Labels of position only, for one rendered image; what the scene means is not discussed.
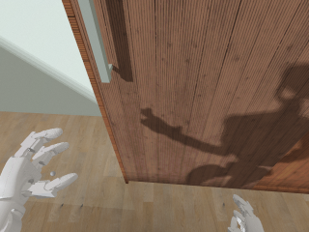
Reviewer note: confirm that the handle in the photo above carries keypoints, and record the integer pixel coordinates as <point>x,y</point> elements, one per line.
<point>88,11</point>

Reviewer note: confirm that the robot right hand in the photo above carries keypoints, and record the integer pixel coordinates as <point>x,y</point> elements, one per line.
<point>245,217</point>

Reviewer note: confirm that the robot left forearm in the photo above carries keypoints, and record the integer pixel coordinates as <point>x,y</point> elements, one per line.
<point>11,213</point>

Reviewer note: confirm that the wardrobe door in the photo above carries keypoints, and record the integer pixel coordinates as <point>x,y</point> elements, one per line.
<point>292,171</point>
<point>205,93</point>

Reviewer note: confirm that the robot left hand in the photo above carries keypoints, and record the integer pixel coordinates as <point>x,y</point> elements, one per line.
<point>18,170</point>

